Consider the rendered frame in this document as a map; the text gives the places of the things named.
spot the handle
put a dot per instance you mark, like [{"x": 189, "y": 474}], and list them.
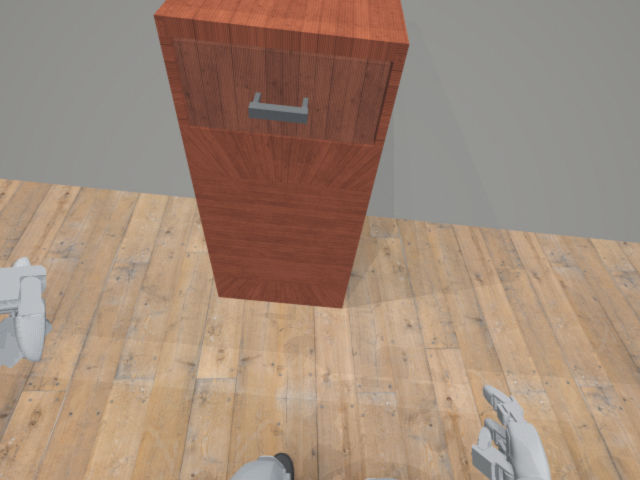
[{"x": 278, "y": 112}]

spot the cabinet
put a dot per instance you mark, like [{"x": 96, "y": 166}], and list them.
[{"x": 282, "y": 216}]

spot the left robot thigh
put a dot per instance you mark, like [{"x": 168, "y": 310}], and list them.
[{"x": 261, "y": 470}]

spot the robot left hand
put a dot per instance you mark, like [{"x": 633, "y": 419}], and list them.
[{"x": 22, "y": 334}]

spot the left robot foot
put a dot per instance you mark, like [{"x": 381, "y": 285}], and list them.
[{"x": 286, "y": 461}]

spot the drawer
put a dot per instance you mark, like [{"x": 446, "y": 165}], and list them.
[{"x": 220, "y": 80}]

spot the robot right hand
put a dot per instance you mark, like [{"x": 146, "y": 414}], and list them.
[{"x": 520, "y": 451}]

